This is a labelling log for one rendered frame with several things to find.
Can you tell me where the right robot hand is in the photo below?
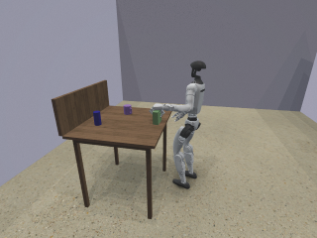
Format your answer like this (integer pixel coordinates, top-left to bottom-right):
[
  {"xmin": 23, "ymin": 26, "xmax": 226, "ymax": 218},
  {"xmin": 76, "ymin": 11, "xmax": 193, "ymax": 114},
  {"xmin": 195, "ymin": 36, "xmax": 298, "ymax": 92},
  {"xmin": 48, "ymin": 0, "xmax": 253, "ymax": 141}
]
[{"xmin": 171, "ymin": 112, "xmax": 185, "ymax": 122}]

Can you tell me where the sponge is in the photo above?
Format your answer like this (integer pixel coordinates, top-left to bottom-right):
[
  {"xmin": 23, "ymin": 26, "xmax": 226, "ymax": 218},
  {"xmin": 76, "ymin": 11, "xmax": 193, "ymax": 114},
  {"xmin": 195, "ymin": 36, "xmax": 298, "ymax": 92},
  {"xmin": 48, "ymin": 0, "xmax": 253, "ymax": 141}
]
[{"xmin": 153, "ymin": 110, "xmax": 162, "ymax": 125}]

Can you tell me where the table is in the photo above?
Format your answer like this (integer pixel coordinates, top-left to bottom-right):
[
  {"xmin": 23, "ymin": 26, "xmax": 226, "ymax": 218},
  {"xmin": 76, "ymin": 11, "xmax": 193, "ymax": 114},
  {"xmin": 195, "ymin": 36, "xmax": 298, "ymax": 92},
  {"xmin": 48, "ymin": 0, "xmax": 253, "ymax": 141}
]
[{"xmin": 52, "ymin": 80, "xmax": 172, "ymax": 219}]

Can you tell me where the left robot foot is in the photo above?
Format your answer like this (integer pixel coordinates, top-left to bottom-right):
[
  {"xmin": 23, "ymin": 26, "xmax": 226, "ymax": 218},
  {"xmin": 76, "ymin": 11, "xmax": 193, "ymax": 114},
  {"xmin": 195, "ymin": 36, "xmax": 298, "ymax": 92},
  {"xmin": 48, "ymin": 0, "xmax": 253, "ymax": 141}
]
[{"xmin": 172, "ymin": 178, "xmax": 190, "ymax": 189}]

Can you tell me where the left robot shin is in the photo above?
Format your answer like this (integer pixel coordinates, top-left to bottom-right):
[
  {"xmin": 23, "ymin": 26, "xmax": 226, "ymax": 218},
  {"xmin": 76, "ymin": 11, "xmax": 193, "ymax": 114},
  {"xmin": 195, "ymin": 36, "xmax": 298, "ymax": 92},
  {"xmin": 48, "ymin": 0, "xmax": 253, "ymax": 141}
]
[{"xmin": 173, "ymin": 155, "xmax": 186, "ymax": 183}]

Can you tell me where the robot left forearm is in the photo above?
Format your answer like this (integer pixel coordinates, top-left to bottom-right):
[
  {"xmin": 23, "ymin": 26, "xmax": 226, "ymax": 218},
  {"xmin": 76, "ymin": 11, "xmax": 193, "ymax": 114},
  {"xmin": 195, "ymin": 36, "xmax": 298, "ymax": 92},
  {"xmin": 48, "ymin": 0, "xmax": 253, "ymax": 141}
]
[{"xmin": 162, "ymin": 103, "xmax": 190, "ymax": 113}]

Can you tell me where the robot left upper arm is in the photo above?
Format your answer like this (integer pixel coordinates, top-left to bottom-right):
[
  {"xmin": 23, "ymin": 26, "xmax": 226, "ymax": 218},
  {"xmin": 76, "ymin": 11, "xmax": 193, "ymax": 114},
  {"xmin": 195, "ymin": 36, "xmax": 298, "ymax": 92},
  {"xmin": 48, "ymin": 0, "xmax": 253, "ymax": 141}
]
[{"xmin": 185, "ymin": 83, "xmax": 197, "ymax": 114}]

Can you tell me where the left robot hand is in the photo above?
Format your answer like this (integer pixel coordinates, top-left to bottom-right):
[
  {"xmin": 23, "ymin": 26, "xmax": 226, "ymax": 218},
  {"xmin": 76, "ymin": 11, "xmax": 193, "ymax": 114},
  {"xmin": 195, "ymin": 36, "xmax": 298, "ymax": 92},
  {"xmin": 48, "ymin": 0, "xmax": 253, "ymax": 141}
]
[{"xmin": 149, "ymin": 103, "xmax": 164, "ymax": 118}]

